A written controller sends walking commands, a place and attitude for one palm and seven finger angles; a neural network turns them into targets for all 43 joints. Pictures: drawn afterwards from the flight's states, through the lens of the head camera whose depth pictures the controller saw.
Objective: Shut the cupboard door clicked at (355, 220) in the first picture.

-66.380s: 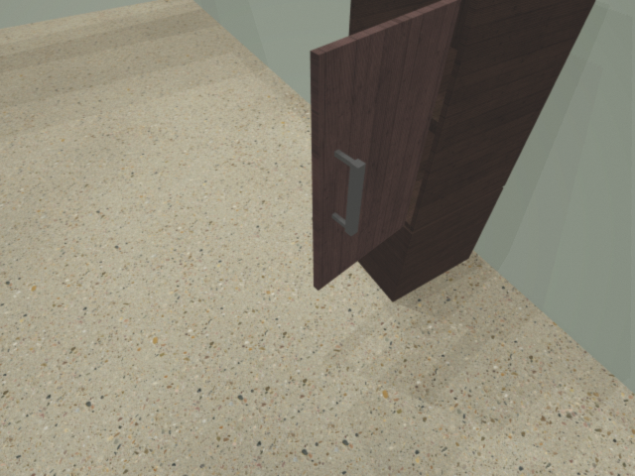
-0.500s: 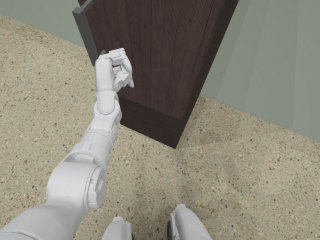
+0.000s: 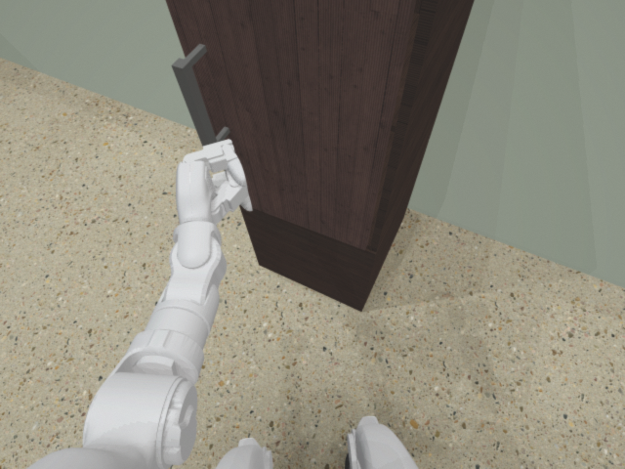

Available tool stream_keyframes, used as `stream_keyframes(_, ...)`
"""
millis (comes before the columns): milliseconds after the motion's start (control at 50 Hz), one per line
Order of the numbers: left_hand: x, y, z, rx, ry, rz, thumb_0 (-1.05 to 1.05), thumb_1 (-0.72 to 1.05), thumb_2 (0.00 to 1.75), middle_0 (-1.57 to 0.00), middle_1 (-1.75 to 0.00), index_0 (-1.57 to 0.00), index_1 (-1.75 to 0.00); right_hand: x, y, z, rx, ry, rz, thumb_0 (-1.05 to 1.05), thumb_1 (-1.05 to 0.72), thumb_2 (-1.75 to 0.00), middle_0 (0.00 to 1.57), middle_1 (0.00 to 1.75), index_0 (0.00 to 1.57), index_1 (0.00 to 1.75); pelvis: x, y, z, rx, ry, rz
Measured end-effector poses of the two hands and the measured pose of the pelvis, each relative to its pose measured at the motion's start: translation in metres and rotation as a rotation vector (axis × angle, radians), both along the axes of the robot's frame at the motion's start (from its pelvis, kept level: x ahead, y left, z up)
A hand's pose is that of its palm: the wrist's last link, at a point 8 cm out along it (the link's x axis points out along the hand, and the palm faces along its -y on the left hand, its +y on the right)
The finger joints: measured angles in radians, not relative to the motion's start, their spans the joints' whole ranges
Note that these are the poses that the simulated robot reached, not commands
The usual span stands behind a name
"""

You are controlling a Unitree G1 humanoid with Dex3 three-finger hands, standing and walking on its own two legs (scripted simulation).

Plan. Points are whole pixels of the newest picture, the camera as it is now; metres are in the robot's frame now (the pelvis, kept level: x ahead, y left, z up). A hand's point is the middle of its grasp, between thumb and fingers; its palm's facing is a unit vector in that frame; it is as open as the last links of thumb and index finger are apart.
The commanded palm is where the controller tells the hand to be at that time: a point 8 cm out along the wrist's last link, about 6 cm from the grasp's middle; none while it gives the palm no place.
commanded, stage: draw the hand back to the body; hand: left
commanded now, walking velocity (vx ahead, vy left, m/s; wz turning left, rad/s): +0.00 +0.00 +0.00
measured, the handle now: (205, 105) +0.66 +0.13 +0.05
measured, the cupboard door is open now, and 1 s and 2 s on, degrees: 2 2 2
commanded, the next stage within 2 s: step back with the hand held close in 1.38 s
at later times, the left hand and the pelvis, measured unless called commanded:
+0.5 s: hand (120, 265) +0.32 +0.16 +0.15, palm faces +0.07 -0.97 -0.21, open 3.1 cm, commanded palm +0.28 +0.21 +0.17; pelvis +0.02 +0.01 +0.06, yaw +1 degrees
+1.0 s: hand out of the picture +0.22 +0.29 +0.22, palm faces +0.47 -0.78 -0.41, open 6.1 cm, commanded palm +0.17 +0.33 +0.24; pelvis +0.04 +0.02 +0.07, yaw +2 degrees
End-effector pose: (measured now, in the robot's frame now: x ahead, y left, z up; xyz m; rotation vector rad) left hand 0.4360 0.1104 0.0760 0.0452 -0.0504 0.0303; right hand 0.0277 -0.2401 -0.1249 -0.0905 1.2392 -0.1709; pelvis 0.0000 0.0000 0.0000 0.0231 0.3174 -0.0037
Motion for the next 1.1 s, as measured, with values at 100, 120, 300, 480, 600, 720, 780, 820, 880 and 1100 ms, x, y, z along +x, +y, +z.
stream_keyframes(100,-0.038,0.025,0.017,-0.010,0.001,0.014,0.02,0.90,0.90,-1.29,-1.50,-1.30,-1.50,0.002,-0.003,0.020,-0.013,-0.026,-0.007,0.01,-0.91,-0.90,0.20,0.30,0.20,0.30,0.003,-0.001,0.019,-0.004,-0.073,0.002)
stream_keyframes(120,-0.044,0.029,0.022,-0.013,-0.010,0.012,0.02,0.90,0.90,-1.30,-1.50,-1.30,-1.50,0.005,-0.005,0.024,-0.022,-0.041,-0.004,0.01,-0.91,-0.90,0.20,0.30,0.20,0.30,0.004,-0.002,0.021,-0.006,-0.087,0.004)
stream_keyframes(300,-0.088,0.053,0.052,-0.007,-0.033,-0.036,0.02,0.90,0.90,-1.28,-1.48,-1.28,-1.49,0.076,-0.014,0.059,-0.081,-0.282,0.045,0.01,-0.91,-0.90,0.20,0.30,0.20,0.30,0.006,0.002,0.037,-0.012,-0.187,0.013)
stream_keyframes(480,-0.138,0.090,0.080,0.160,0.030,0.028,0.02,0.89,0.90,-1.13,-1.32,-1.13,-1.32,0.159,0.015,0.105,-0.072,-0.493,0.084,0.01,-0.91,-0.90,0.20,0.30,0.20,0.30,0.016,0.006,0.057,-0.007,-0.302,0.018)
stream_keyframes(600,-0.168,0.125,0.100,0.197,0.034,0.150,0.02,0.89,0.90,-0.98,-1.15,-0.98,-1.15,0.191,0.043,0.122,-0.043,-0.563,0.171,0.01,-0.91,-0.90,0.20,0.30,0.20,0.30,0.024,0.009,0.066,-0.011,-0.350,0.034)
stream_keyframes(720,-0.197,0.154,0.119,0.238,0.021,0.253,0.02,0.89,0.90,-0.82,-0.98,-0.82,-0.98,0.202,0.061,0.123,-0.017,-0.574,0.226,0.01,-0.91,-0.90,0.20,0.30,0.20,0.30,0.033,0.014,0.070,-0.014,-0.371,0.042)
stream_keyframes(780,-0.211,0.167,0.127,0.267,0.012,0.301,0.02,0.89,0.90,-0.74,-0.89,-0.74,-0.89,0.202,0.064,0.120,-0.012,-0.561,0.237,0.01,-0.90,-0.90,0.20,0.30,0.20,0.30,0.036,0.015,0.071,-0.016,-0.375,0.044)
stream_keyframes(820,-0.219,0.176,0.134,0.289,0.003,0.335,0.02,0.89,0.90,-0.68,-0.83,-0.68,-0.83,0.200,0.065,0.118,-0.012,-0.552,0.239,0.01,-0.90,-0.90,0.20,0.30,0.20,0.30,0.038,0.017,0.071,-0.017,-0.377,0.045)
stream_keyframes(880,-0.232,0.189,0.144,0.326,-0.011,0.383,0.02,0.89,0.90,-0.60,-0.74,-0.60,-0.74,0.197,0.063,0.115,-0.017,-0.539,0.236,0.02,-0.90,-0.90,0.20,0.30,0.21,0.30,0.040,0.018,0.071,-0.018,-0.379,0.045)
stream_keyframes(1100,-0.272,0.224,0.176,0.451,-0.069,0.527,0.02,0.89,0.90,-0.31,-0.42,-0.32,-0.43,0.186,0.050,0.110,-0.049,-0.532,0.210,0.02,-0.91,-0.90,0.20,0.30,0.20,0.30,0.038,0.022,0.071,-0.020,-0.382,0.044)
